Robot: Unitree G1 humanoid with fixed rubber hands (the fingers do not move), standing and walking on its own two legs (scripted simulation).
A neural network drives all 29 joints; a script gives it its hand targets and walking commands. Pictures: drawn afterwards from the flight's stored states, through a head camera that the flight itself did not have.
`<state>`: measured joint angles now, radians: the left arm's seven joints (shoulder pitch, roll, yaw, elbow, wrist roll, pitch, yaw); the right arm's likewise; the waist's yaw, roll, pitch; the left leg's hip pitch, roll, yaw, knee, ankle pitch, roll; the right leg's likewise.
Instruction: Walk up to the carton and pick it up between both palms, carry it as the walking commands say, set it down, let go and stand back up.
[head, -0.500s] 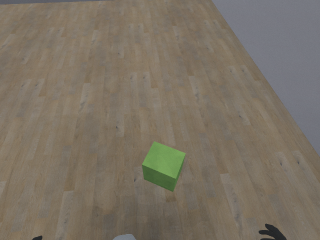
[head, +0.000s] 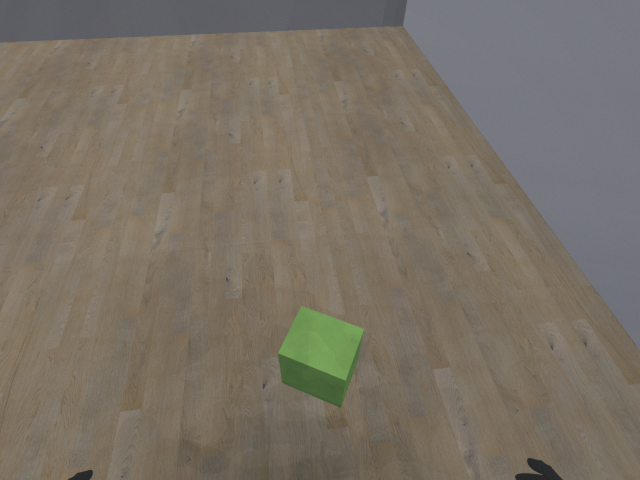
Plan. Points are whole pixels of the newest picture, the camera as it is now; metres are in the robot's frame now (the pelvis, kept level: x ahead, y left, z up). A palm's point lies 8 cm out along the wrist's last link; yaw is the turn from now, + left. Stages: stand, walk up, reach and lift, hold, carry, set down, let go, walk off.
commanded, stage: walk up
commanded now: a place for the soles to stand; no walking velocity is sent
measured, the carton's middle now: (321, 357) +0.56 -0.02 -0.67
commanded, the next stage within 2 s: none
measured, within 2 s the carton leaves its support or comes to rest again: neither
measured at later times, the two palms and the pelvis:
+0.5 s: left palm out of the picture +0.10 +0.48 -0.09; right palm out of the picture +0.13 -0.24 -0.12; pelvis +0.04 +0.11 -0.03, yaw -9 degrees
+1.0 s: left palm out of the picture +0.31 +0.50 -0.11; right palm out of the picture +0.12 -0.14 -0.12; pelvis +0.13 +0.19 -0.03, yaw -19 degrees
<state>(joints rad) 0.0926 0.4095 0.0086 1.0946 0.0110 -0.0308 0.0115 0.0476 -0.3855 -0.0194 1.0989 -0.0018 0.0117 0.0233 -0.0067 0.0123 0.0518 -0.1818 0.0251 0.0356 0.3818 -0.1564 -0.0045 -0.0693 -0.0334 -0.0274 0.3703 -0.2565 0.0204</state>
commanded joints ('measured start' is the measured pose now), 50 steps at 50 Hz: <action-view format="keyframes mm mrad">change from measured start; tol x32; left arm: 1 -25 184 39 -39 5 -9 7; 31 573 328 141 -217 15 -79 75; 50 271 226 92 -242 9 -24 20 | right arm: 1 -58 -182 -27 -40 -5 -17 -8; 50 50 -309 -105 -344 -18 -10 -3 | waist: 1 5 -38 -42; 19 -71 -164 -4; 21 -150 349 -96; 38 22 -220 -7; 50 11 149 5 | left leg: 1 74 109 -114 -64 42 58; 5 82 103 -98 -83 32 53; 9 -560 97 -202 592 -289 11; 19 42 -4 1 274 -178 19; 21 237 235 -440 -47 -467 169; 29 -385 215 -236 -28 -522 232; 34 -505 58 -174 784 -278 19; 44 33 221 -301 71 -83 123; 50 -160 233 -199 92 -33 196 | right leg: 1 -80 -91 54 -87 111 -55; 8 150 -364 561 -139 -223 -292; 18 -299 -202 292 90 90 -181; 23 -546 37 84 895 -297 -54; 29 -92 18 -65 330 -121 -87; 32 -21 -353 689 -128 -405 -210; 40 -245 -152 209 189 478 -222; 45 -424 73 85 661 -319 -25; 50 -269 43 0 411 -214 -49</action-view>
